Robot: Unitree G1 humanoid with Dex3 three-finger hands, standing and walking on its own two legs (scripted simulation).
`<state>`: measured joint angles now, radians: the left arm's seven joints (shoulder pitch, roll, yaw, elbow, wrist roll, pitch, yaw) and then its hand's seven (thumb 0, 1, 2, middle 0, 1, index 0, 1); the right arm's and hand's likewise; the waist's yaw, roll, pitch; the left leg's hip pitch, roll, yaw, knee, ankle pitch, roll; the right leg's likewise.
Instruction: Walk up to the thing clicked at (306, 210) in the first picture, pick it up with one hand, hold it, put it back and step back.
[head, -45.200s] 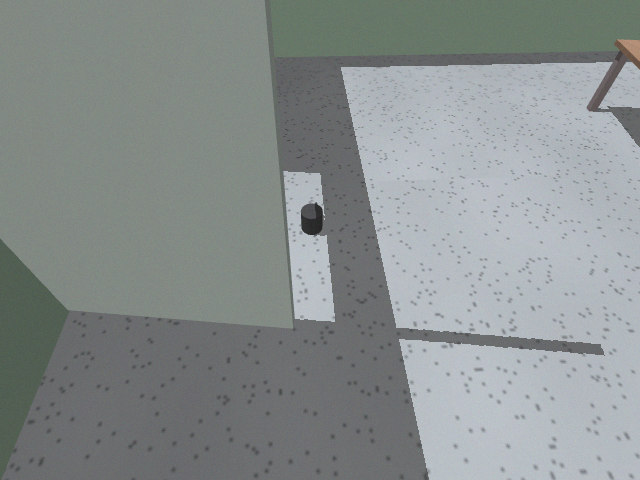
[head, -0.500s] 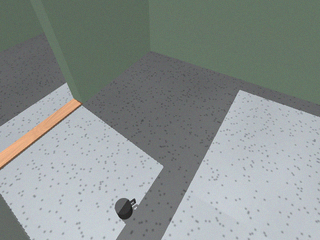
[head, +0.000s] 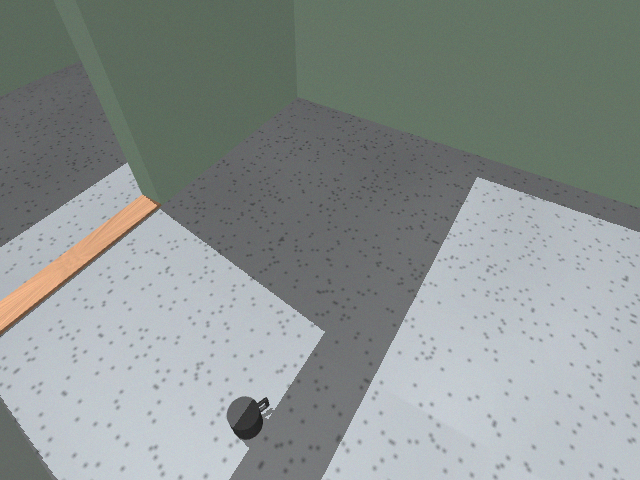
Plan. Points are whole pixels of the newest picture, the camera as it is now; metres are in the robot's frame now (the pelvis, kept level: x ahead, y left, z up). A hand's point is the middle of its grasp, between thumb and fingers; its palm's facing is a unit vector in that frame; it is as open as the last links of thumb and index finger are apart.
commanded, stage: stand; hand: left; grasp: from above
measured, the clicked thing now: (250, 414) +0.41 +0.22 -0.73
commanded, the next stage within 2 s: step back in 0.48 s
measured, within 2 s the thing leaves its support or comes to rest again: neither
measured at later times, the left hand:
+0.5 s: hand out of the picture +0.08 +0.25 -0.16, palm faces +0.01 -0.94 -0.34, open 7.4 cm
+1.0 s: hand out of the picture +0.06 +0.31 -0.18, palm faces -0.05 -0.93 -0.37, open 7.4 cm
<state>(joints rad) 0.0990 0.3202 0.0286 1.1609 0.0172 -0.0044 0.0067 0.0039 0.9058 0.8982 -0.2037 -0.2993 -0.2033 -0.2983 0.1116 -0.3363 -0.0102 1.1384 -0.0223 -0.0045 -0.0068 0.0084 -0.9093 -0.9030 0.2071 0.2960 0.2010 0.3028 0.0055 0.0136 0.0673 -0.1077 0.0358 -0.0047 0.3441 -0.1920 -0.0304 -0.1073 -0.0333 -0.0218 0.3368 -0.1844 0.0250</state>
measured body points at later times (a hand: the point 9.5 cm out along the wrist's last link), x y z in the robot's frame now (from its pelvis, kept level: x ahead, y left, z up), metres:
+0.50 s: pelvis +0.00 +0.00 +0.00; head +0.01 +0.00 +0.45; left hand +0.08 +0.30 -0.13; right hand +0.07 -0.30 -0.14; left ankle +0.00 +0.14 -0.75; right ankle +0.00 -0.13 -0.75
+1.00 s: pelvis -0.09 +0.04 -0.02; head -0.01 +0.07 +0.42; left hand +0.07 +0.35 -0.16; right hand -0.04 -0.28 -0.13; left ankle -0.06 +0.13 -0.75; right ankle -0.09 -0.11 -0.67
